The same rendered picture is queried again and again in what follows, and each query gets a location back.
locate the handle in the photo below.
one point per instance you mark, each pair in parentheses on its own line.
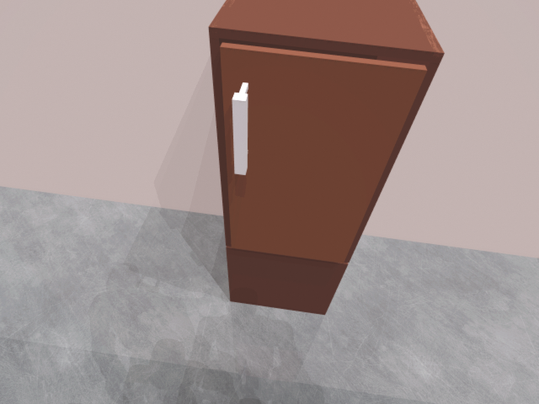
(240,130)

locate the cupboard door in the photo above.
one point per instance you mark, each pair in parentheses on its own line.
(321,129)

